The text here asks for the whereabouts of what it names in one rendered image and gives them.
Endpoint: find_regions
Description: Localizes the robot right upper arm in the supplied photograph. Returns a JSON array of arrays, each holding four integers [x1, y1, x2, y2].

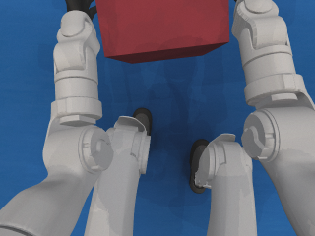
[[241, 106, 315, 236]]

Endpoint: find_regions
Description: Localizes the left robot thigh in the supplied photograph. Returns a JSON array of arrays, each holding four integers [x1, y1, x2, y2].
[[84, 124, 151, 236]]

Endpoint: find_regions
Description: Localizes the left robot forearm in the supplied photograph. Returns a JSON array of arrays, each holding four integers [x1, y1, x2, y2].
[[42, 10, 103, 158]]

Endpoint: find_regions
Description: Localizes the left robot shin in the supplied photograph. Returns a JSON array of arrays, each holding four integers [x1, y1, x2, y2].
[[106, 116, 146, 143]]

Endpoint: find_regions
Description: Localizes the right robot forearm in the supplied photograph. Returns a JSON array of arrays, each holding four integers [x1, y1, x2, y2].
[[231, 0, 315, 111]]

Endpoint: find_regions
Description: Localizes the robot left upper arm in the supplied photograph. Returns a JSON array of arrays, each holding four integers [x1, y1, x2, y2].
[[0, 125, 114, 236]]

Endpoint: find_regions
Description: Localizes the left robot hand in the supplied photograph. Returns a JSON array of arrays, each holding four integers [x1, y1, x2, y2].
[[65, 0, 97, 20]]

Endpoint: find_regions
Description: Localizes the carton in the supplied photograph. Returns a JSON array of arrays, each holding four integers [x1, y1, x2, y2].
[[95, 0, 229, 64]]

